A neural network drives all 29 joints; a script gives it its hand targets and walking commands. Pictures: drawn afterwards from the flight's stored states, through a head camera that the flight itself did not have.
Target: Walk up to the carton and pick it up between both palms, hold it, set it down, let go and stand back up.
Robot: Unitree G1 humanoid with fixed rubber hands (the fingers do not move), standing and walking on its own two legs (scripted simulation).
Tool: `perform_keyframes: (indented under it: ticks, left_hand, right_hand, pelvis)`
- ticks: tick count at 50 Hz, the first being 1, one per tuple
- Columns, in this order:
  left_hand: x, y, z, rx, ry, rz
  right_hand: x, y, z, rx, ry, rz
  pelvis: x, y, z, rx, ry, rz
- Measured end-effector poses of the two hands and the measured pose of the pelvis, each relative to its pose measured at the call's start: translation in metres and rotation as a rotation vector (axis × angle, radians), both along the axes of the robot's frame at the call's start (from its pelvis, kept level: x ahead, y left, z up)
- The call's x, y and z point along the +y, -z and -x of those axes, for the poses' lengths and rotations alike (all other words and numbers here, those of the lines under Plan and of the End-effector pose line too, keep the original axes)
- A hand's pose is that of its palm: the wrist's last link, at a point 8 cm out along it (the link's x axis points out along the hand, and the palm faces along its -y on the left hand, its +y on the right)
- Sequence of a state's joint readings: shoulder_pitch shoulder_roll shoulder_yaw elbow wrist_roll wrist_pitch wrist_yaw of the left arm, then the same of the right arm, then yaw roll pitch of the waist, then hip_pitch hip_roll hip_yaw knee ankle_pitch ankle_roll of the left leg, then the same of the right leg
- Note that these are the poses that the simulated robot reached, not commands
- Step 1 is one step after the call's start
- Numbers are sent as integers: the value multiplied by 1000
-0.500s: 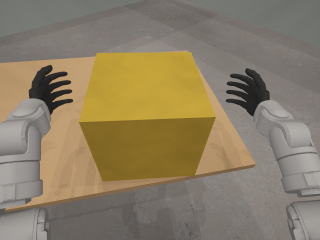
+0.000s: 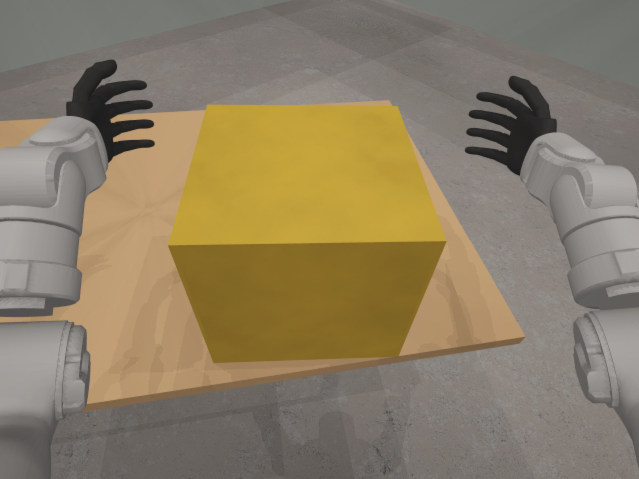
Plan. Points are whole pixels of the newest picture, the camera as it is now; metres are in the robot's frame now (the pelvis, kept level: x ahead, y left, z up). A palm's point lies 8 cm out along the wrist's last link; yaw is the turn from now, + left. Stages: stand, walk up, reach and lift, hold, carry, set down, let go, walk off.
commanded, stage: reach and lift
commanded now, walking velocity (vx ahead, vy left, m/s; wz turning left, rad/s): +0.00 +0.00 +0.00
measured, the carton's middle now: (305, 234) +0.44 +0.06 +0.07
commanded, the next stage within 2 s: none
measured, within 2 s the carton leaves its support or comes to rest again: neither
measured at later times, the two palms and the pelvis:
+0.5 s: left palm (125, 212) +0.40 +0.28 +0.13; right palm (481, 207) +0.44 -0.17 +0.13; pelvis +0.01 -0.01 +0.00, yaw +0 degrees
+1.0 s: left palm (138, 218) +0.41 +0.27 +0.12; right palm (466, 215) +0.45 -0.16 +0.11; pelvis +0.01 +0.00 +0.00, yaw +0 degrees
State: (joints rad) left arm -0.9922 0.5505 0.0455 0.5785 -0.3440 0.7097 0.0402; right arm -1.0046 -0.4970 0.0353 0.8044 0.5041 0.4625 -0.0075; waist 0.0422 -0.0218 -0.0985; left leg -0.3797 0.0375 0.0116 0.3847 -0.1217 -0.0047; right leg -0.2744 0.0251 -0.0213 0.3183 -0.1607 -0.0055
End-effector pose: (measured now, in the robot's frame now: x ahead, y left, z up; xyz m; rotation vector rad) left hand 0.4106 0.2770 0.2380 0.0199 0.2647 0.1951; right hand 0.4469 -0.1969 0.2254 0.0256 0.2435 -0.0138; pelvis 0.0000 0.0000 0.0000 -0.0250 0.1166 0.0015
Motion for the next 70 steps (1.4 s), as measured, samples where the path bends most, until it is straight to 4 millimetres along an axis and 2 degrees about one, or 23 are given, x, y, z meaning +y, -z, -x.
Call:
perform_keyframes:
  ticks: [6,11,16,22,27,39,48,58,70]
  left_hand:
    - [-1,1,-11,6,-1,0]
    - [1,13,-16,15,-2,5]
    - [3,47,-14,49,2,11]
    - [1,93,0,74,4,14]
    - [-2,113,8,66,-9,23]
    - [-6,114,-5,25,-11,19]
    - [-11,121,1,8,-6,17]
    - [-15,119,1,12,-15,20]
    - [-36,122,-7,-16,4,38]
  right_hand:
    - [2,1,-11,5,0,8]
    - [5,13,-15,27,-4,21]
    - [11,43,-13,62,-8,36]
    - [20,83,-2,68,-10,35]
    - [23,100,4,53,8,31]
    - [27,107,-2,62,26,41]
    - [35,115,0,42,11,32]
    - [38,110,-3,50,14,28]
    - [63,108,-4,46,-6,24]
  pelvis:
    - [-2,0,-2,9,-1,-1]
    - [-3,-1,-4,6,0,-3]
    - [-4,-1,-7,0,-2,-5]
    - [-5,0,-8,1,-7,-2]
    - [-5,1,-7,21,-10,1]
    - [-2,4,-5,57,-3,0]
    - [-1,4,-7,60,0,5]
    - [-5,5,-1,70,-1,4]
    - [-7,4,-3,80,3,3]
